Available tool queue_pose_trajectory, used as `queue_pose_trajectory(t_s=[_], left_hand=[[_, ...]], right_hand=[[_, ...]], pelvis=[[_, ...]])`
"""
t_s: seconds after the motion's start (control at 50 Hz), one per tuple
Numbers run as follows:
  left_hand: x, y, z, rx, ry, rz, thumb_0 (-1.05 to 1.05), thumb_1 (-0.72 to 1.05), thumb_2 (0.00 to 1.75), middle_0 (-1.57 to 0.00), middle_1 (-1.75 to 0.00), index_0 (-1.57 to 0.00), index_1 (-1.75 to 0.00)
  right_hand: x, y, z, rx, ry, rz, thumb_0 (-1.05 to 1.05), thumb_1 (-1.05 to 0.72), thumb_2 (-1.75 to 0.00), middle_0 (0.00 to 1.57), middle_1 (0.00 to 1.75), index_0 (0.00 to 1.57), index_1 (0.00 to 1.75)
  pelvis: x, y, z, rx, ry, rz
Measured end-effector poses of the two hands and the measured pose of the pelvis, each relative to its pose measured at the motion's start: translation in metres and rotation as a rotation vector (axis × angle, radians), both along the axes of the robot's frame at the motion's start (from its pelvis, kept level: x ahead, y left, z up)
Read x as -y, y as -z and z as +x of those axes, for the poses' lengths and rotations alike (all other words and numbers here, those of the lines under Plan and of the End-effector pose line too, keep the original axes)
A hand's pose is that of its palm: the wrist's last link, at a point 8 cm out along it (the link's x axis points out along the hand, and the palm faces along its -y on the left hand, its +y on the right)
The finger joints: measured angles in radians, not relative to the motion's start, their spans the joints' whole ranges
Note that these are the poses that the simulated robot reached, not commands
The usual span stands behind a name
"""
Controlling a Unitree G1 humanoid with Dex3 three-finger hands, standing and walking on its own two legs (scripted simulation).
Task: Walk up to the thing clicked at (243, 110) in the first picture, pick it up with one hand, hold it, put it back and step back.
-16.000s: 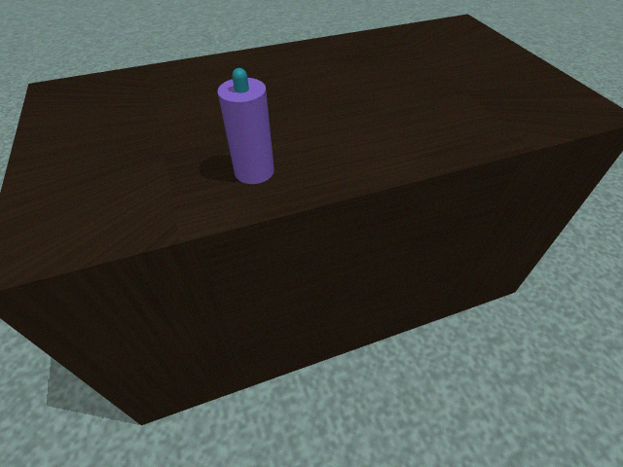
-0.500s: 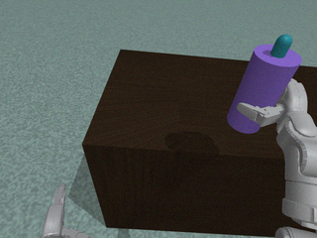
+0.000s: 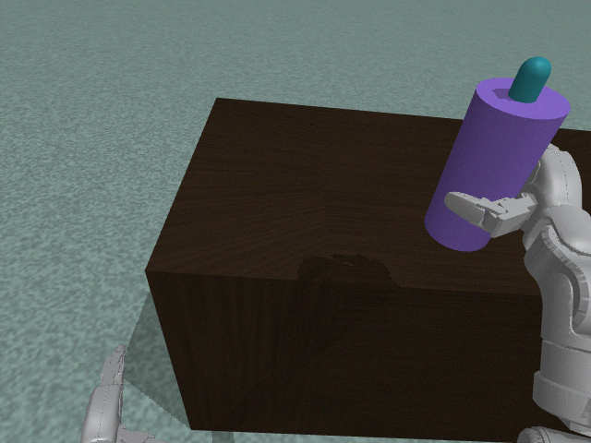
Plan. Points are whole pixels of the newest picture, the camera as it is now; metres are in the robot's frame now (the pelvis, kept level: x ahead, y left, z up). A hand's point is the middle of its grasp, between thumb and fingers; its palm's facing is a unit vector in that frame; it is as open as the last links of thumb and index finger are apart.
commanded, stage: hold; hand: right
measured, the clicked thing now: (490, 159) +0.34 -0.17 +0.29
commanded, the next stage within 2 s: none
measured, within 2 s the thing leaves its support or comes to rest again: neither
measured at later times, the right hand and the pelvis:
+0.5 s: hand (487, 172) +0.33 -0.17 +0.27, palm faces +0.14 +0.99 -0.06, open 11.2 cm; pelvis +0.00 +0.00 +0.00, yaw +0 degrees
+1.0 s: hand (487, 173) +0.34 -0.17 +0.27, palm faces +0.15 +0.99 -0.06, open 11.2 cm; pelvis +0.00 +0.00 +0.00, yaw +0 degrees
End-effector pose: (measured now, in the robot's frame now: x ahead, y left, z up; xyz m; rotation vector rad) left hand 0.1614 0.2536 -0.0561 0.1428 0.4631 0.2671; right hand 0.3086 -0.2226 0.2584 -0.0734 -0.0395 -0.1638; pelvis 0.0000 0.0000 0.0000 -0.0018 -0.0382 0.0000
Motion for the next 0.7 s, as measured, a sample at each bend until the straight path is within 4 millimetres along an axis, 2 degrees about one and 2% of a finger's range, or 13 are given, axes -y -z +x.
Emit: queue_pose_trajectory(t_s=[0.16,0.3,0.7], left_hand=[[-0.002,-0.004,0.006,0.034,0.004,0.007,-0.01,-0.53,0.05,-0.06,-0.06,-0.05,-0.05],[-0.003,-0.002,0.003,0.027,-0.001,-0.003,-0.01,-0.53,0.05,-0.06,-0.06,-0.05,-0.05],[0.0,0.0,0.008,0.026,0.018,-0.005,-0.01,-0.54,0.05,-0.06,-0.06,-0.06,-0.05]], right_hand=[[-0.002,-0.011,-0.002,0.012,-0.019,0.002,-0.01,0.57,-1.15,0.63,1.04,0.66,1.05],[-0.004,-0.016,-0.004,0.009,-0.031,0.008,-0.01,0.57,-1.15,0.63,1.04,0.66,1.05],[-0.006,-0.014,-0.006,-0.008,-0.021,0.008,-0.01,0.57,-1.15,0.63,1.04,0.66,1.05]], pelvis=[[-0.001,0.0,0.0,0.0,0.006,0.001],[-0.001,0.0,0.0,-0.001,0.006,-0.001],[-0.003,0.001,0.003,-0.002,0.009,-0.001]])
